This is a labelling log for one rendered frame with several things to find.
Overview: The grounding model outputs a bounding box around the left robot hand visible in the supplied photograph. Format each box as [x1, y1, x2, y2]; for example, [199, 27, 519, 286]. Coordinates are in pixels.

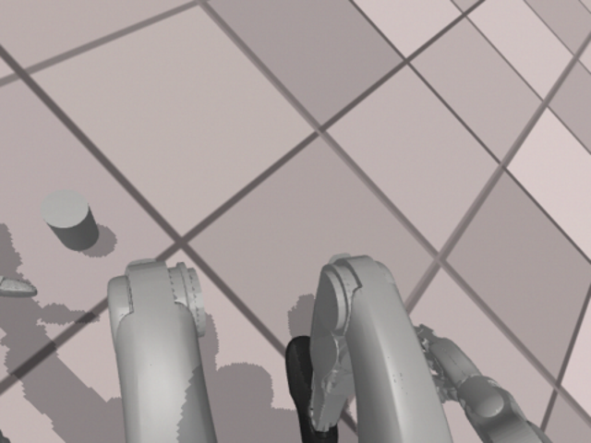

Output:
[0, 276, 37, 297]

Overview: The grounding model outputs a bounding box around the right robot foot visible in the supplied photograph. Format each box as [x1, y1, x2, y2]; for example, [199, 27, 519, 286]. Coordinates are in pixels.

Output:
[285, 336, 338, 443]

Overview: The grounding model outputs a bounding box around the right robot arm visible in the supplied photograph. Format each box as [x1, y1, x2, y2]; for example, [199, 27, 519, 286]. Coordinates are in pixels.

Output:
[456, 376, 552, 443]

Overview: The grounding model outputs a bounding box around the can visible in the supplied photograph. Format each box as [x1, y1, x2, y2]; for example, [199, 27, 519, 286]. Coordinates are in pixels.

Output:
[40, 189, 99, 251]

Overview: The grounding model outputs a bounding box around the right robot hand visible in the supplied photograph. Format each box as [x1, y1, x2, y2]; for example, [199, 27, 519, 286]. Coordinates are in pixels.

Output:
[414, 324, 483, 403]

